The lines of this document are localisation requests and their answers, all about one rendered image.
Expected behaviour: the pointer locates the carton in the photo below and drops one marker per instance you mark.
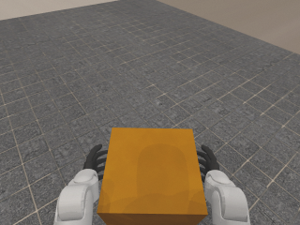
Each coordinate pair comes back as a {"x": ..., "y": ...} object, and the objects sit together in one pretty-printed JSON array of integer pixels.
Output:
[{"x": 152, "y": 177}]

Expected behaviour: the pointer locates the left robot hand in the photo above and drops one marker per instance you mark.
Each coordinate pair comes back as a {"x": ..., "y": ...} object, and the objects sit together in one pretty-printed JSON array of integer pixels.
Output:
[{"x": 92, "y": 160}]

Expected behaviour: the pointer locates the right robot hand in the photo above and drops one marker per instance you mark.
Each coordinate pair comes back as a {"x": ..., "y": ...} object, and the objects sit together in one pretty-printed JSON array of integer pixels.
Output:
[{"x": 210, "y": 163}]

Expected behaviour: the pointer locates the robot left forearm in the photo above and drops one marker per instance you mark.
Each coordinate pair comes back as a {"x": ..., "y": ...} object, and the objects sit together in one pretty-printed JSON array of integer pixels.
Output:
[{"x": 76, "y": 201}]

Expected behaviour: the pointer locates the robot right forearm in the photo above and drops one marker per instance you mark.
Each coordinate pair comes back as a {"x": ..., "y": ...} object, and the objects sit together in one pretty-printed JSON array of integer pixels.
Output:
[{"x": 228, "y": 202}]

